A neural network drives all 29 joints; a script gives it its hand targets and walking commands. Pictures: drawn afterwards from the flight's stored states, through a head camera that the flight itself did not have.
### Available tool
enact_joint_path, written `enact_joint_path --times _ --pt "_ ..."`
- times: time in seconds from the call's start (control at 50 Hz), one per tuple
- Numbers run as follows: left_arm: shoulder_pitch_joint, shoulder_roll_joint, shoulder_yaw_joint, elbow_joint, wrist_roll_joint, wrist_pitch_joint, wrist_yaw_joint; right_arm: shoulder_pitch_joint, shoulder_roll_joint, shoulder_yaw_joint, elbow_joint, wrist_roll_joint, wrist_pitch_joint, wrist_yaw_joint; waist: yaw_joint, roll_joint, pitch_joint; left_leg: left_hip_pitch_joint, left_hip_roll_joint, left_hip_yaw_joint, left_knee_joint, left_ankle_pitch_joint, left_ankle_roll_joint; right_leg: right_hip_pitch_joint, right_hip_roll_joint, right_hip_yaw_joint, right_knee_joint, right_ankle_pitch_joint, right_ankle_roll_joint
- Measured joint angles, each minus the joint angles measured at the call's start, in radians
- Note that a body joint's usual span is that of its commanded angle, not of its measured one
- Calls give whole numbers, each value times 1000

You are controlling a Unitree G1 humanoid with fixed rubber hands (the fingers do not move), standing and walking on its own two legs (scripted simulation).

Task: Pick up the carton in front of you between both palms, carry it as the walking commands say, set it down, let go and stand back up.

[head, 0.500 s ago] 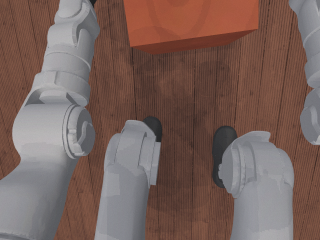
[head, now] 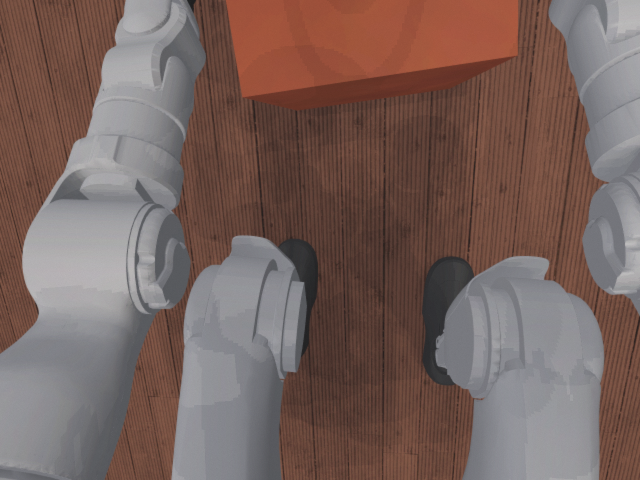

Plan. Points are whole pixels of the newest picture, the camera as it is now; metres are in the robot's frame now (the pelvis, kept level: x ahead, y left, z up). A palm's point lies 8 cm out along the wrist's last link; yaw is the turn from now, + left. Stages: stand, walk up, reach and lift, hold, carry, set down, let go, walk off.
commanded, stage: reach and lift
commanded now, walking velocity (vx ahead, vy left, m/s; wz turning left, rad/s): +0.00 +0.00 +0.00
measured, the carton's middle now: out of the picture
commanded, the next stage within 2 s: none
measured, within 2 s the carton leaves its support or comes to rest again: leaves its support in 0.46 s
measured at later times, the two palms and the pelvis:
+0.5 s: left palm out of the picture +0.55 +0.18 -0.15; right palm out of the picture +0.58 -0.12 -0.16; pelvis +0.01 +0.00 +0.00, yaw -1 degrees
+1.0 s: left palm out of the picture +0.50 +0.17 +0.05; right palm out of the picture +0.52 -0.13 +0.05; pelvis -0.02 +0.00 +0.11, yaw -1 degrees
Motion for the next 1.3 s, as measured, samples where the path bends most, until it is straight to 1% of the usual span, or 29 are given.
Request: enact_joint_path --times 0.08,0.1,0.14,0.2,0.24,0.3,0.34,0.38,0.42,0.46,0.48,0.52,0.58,0.62,0.66,0.74,0.8,0.84,0.9,0.98,1.06,1.18,1.3 --pt "-30 -15 -17 -1 -3 5 -8 -24 20 12 2 2 6 4 -2 0 25 12 0 -2 -11 11 -1 11 1 -1 -10 12 -1" --pt "-41 -23 -10 1 5 5 -2 -33 31 12 3 -4 8 6 -2 0 34 16 -1 -2 -12 13 -2 15 1 -1 -12 14 -1" --pt "-58 -31 13 2 26 10 15 -53 42 -5 9 -24 12 -17 -3 0 52 26 -2 -3 -15 16 -2 25 3 -1 -15 16 -1" --pt "-67 -37 56 -14 69 28 12 -83 48 -41 33 -68 25 -16 -3 -3 73 38 -4 -5 -14 16 -4 36 8 0 -14 18 0" --pt "-58 -43 93 -43 104 52 -2 -83 55 -82 27 -107 41 -6 -3 -6 77 41 -4 -8 -5 11 -5 39 11 -2 -6 15 -1" --pt "-16 -55 141 -114 144 91 -38 -48 71 -145 -24 -152 67 17 -3 -11 67 37 -3 -13 14 -2 -6 36 15 -7 9 4 -2" --pt "8 -59 145 -148 149 114 -66 -17 83 -169 -64 -162 84 29 -2 -13 57 32 -3 -16 26 -12 -7 32 16 -10 18 -4 -3" --pt "24 -58 135 -170 149 140 -72 13 92 -177 -103 -156 101 25 -1 -12 42 28 -5 -19 34 -21 -8 28 18 -12 25 -12 -4" --pt "47 -61 121 -199 136 160 -65 42 100 -171 -136 -146 115 11 0 -11 22 22 -8 -21 38 -28 -10 22 19 -12 29 -19 -4" --pt "77 -71 109 -241 120 181 -44 80 110 -156 -175 -131 127 -12 0 -11 -6 15 -14 -25 37 -32 -15 15 23 -11 28 -23 -3" --pt "96 -80 105 -267 113 190 -22 101 117 -150 -199 -123 135 -23 -1 -10 -23 11 -19 -28 34 -33 -17 12 27 -10 25 -24 0" --pt "139 -107 108 -323 106 207 44 145 139 -147 -252 -119 154 -43 -3 -8 -68 3 -33 -37 24 -30 -25 8 37 -5 13 -24 8" --pt "215 -137 132 -395 117 230 37 220 170 -169 -330 -136 185 -44 -10 -6 -158 -2 -58 -54 -6 -21 -39 7 53 6 -19 -19 24" --pt "262 -159 158 -426 144 244 23 265 200 -202 -363 -164 204 -39 -15 -6 -228 5 -69 -61 -37 -17 -47 13 61 13 -51 -11 34" --pt "294 -185 196 -433 185 258 5 297 233 -251 -369 -207 218 -28 -19 -8 -296 17 -70 -63 -76 -5 -48 26 65 17 -91 1 38" --pt "319 -235 291 -398 306 282 -34 329 290 -372 -333 -324 238 8 -21 -17 -401 59 -67 -64 -172 27 -41 67 70 24 -188 37 37" --pt "328 -258 338 -385 384 297 -58 344 317 -438 -321 -396 250 29 -22 -24 -447 93 -67 -67 -244 56 -38 99 72 28 -261 67 34" --pt "332 -268 356 -386 419 305 -67 350 331 -468 -322 -429 255 37 -24 -28 -466 112 -68 -70 -287 74 -37 118 74 30 -304 85 32" --pt "334 -278 372 -399 450 317 -78 357 345 -496 -335 -456 262 47 -27 -31 -483 138 -71 -74 -338 96 -37 144 75 32 -356 108 30" --pt "346 -289 372 -432 463 334 -83 374 360 -508 -373 -467 278 53 -32 -30 -497 169 -76 -81 -391 115 -38 177 74 34 -410 125 31" --pt "383 -302 355 -477 456 351 -84 419 376 -500 -428 -457 296 57 -37 -27 -516 209 -78 -86 -437 120 -37 220 73 35 -457 129 32" --pt "480 -328 319 -534 436 364 -82 529 406 -472 -504 -434 311 57 -39 -24 -558 305 -75 -89 -513 112 -32 317 71 41 -534 121 30" --pt "584 -351 293 -547 425 355 -81 644 438 -457 -535 -423 305 54 -40 -22 -600 441 -71 -92 -605 103 -24 453 68 47 -628 114 23"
